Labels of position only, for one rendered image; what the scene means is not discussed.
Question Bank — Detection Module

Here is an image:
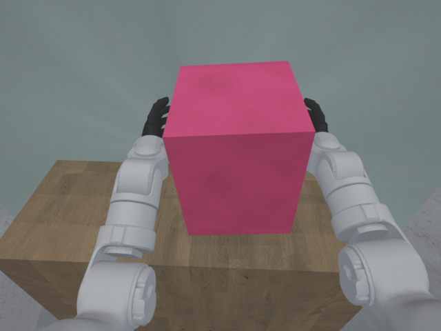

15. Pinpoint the carton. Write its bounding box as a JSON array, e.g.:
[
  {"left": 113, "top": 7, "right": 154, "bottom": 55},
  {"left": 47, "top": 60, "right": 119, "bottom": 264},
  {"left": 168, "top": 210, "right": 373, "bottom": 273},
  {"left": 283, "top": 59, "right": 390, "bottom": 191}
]
[{"left": 163, "top": 61, "right": 316, "bottom": 236}]

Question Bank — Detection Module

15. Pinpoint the left robot upper arm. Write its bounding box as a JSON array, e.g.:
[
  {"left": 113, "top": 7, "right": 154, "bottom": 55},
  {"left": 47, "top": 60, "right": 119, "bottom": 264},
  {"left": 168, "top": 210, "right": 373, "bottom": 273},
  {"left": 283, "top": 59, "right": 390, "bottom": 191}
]
[{"left": 42, "top": 261, "right": 156, "bottom": 331}]

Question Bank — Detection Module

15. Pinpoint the right robot upper arm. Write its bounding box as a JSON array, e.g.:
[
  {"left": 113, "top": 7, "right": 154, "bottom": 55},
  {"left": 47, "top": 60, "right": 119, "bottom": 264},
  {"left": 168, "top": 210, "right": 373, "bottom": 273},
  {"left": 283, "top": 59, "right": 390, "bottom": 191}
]
[{"left": 338, "top": 237, "right": 441, "bottom": 331}]

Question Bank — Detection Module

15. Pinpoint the left robot hand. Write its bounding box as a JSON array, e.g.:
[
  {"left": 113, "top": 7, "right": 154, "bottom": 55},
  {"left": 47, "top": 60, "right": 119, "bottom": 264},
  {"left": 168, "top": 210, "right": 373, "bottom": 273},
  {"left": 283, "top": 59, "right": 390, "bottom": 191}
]
[{"left": 142, "top": 97, "right": 170, "bottom": 138}]

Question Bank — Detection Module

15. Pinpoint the right robot hand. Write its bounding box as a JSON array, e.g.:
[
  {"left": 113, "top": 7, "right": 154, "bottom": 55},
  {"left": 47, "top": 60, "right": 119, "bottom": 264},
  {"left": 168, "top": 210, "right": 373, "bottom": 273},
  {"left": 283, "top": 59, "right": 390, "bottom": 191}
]
[{"left": 304, "top": 98, "right": 328, "bottom": 133}]

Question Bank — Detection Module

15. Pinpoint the right robot forearm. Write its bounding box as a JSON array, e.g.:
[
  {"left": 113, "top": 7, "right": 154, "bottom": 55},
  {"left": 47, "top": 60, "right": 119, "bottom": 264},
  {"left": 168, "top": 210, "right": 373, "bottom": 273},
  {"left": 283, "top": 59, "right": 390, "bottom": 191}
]
[{"left": 306, "top": 132, "right": 429, "bottom": 289}]

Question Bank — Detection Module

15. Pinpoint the pedestal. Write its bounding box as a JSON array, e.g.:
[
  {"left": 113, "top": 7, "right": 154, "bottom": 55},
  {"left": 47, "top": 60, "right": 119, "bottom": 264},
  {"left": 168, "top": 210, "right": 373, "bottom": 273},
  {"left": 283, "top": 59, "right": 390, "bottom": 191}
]
[{"left": 0, "top": 160, "right": 363, "bottom": 331}]

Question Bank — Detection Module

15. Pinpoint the left robot forearm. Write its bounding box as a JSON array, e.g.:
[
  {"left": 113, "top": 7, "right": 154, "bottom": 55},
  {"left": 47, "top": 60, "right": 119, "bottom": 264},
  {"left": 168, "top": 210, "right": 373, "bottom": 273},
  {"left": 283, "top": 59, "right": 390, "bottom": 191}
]
[{"left": 76, "top": 135, "right": 169, "bottom": 314}]

